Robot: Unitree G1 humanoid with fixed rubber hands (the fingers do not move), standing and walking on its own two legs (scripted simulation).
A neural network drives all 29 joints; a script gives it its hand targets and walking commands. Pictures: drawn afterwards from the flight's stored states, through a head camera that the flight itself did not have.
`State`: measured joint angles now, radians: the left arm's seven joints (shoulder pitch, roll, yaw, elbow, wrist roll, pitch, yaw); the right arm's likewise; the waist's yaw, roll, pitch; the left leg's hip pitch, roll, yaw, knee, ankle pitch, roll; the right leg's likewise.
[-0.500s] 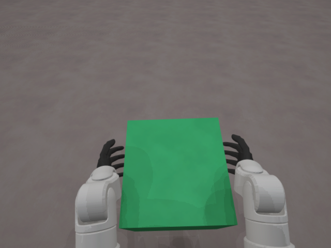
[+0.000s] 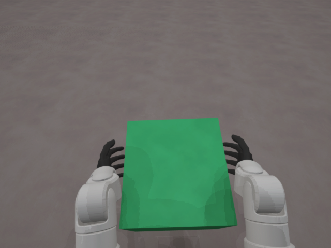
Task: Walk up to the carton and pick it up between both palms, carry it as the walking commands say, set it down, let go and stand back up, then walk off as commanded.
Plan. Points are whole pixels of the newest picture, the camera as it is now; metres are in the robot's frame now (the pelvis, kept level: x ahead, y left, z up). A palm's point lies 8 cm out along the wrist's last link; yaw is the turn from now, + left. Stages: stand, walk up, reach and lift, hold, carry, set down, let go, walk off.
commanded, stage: carry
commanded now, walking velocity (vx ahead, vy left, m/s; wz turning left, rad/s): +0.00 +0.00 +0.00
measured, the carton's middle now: (174, 177) +0.29 +0.00 +0.01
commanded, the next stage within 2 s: none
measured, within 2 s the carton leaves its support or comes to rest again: neither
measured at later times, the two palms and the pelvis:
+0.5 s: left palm (128, 197) +0.22 +0.10 +0.07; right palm (276, 212) +0.17 -0.19 +0.07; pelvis -0.07 -0.01 -0.02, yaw -7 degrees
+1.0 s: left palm (159, 236) +0.13 +0.04 +0.09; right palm out of the picture +0.01 -0.23 +0.09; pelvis -0.18 +0.02 -0.01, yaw -23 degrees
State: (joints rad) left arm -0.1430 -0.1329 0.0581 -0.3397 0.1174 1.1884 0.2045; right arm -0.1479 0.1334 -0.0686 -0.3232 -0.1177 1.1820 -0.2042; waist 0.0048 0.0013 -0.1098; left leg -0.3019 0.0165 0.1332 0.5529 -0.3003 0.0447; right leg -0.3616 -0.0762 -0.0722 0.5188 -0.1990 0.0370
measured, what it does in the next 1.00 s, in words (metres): walks backwards, turning right: right foot, then left foot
